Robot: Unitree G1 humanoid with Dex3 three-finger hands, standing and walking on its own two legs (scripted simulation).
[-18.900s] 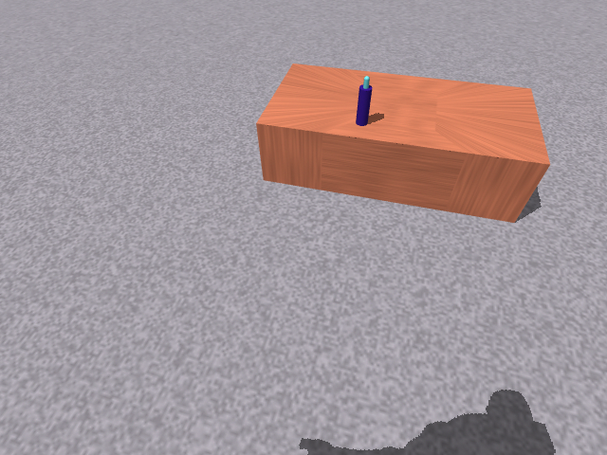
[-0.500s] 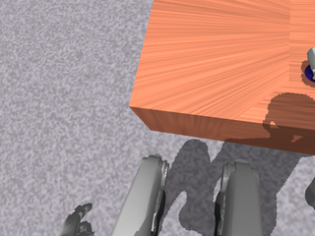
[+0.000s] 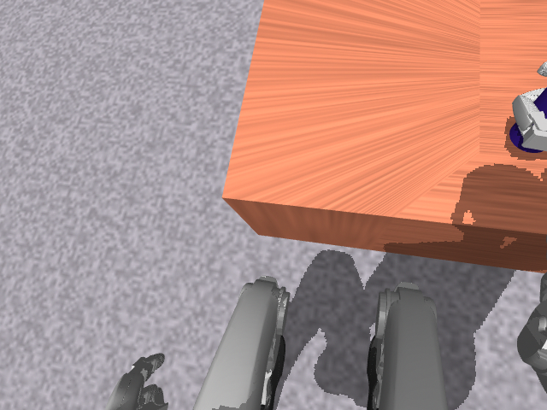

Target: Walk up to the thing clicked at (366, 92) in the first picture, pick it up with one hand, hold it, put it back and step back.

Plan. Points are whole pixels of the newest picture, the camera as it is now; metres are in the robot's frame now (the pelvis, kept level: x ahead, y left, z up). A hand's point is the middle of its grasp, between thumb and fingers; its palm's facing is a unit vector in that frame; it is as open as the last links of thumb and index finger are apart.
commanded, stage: settle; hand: right
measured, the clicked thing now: out of the picture +0.51 -0.29 +0.05
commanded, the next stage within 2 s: lift in 0.22 s
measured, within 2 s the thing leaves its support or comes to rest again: neither
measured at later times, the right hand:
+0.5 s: hand out of the picture +0.49 -0.27 +0.02, palm faces +0.27 +0.96 -0.01, open 6.9 cm
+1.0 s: hand out of the picture +0.44 -0.25 +0.12, palm faces +0.28 +0.96 -0.01, open 6.9 cm
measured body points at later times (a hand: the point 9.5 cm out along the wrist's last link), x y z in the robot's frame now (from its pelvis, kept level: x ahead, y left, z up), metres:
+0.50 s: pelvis +0.00 +0.00 +0.02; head +0.20 -0.06 +0.42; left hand +0.10 +0.26 -0.10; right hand +0.47 -0.32 +0.02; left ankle +0.06 +0.13 -0.45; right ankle +0.07 -0.14 -0.45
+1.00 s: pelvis +0.02 +0.00 +0.11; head +0.17 -0.05 +0.53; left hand +0.15 +0.25 -0.01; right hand +0.42 -0.30 +0.12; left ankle +0.06 +0.13 -0.45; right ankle +0.07 -0.14 -0.45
